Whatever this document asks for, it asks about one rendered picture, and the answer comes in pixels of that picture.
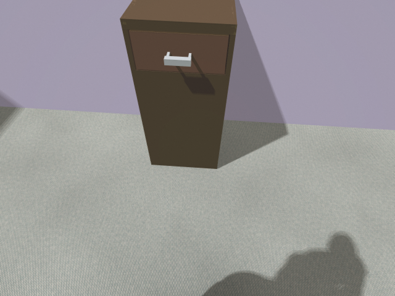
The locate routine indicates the handle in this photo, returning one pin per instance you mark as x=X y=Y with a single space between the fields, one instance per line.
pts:
x=177 y=61

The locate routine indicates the cabinet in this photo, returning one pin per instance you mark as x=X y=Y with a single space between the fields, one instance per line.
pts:
x=182 y=112

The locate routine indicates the drawer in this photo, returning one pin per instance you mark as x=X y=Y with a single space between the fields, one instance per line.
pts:
x=208 y=51

